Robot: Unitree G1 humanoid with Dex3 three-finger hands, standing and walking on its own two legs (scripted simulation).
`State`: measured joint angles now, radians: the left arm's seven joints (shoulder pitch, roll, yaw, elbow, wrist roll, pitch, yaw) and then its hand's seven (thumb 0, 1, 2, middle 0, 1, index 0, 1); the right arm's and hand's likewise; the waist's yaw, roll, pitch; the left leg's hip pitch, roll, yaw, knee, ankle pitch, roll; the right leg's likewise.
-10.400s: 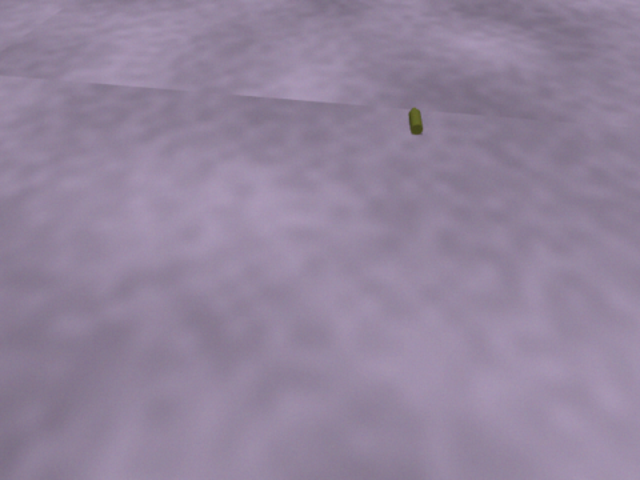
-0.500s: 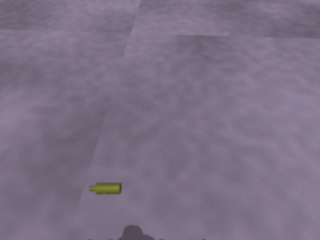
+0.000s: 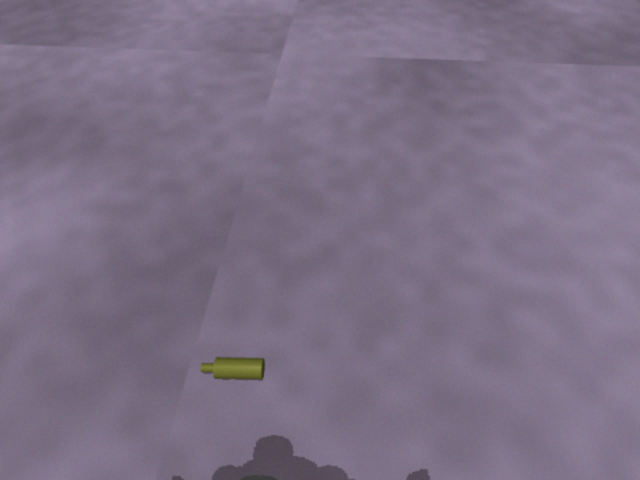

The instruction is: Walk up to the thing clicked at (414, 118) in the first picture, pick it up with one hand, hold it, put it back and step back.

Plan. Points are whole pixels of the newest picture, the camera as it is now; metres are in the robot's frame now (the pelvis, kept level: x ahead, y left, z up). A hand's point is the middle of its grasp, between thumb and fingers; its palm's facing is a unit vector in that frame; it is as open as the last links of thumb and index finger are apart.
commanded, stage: walk up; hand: left
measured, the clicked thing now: (232, 368) +0.50 +0.30 -0.74
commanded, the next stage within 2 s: stand in 1.58 s
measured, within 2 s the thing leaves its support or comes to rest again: neither
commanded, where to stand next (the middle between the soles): +0.07 +0.01 m, yaw -1 degrees
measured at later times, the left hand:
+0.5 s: hand out of the picture +0.11 +0.28 -0.15, palm faces -0.02 -0.93 -0.36, open 7.4 cm
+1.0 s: hand (139, 472) +0.14 +0.27 -0.15, palm faces -0.03 -0.95 -0.32, open 7.4 cm
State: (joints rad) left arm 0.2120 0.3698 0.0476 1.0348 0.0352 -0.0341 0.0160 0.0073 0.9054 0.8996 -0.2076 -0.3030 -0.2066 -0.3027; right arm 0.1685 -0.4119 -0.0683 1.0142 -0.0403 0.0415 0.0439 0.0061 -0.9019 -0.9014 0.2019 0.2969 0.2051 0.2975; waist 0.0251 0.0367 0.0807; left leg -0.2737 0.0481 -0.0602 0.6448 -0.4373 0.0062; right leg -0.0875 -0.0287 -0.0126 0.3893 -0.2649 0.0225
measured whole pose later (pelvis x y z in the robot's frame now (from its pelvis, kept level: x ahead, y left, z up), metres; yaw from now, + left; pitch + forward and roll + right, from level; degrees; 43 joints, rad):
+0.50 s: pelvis +0.03 +0.02 -0.01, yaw +0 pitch -2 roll +1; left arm 0.13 0.36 0.04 1.02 0.01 0.04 -0.02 0.01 0.91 0.90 -0.20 -0.30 -0.20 -0.30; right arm 0.11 -0.37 -0.04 1.01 0.00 -0.01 -0.01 0.01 -0.90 -0.90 0.21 0.30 0.21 0.30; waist 0.00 0.01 0.11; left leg -0.19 0.02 -0.02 0.50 -0.27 -0.03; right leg -0.18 -0.01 0.00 0.53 -0.31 -0.01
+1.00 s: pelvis +0.03 +0.01 +0.00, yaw -1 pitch -2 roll +0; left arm 0.07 0.38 0.05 1.02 0.01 0.04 -0.04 0.01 0.91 0.90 -0.20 -0.30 -0.20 -0.30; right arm 0.13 -0.38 -0.02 1.05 -0.01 -0.01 -0.01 0.01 -0.90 -0.90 0.20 0.30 0.21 0.30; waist -0.01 -0.02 0.09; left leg -0.16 0.05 -0.01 0.43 -0.23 -0.04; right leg -0.15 0.02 0.01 0.45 -0.25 -0.02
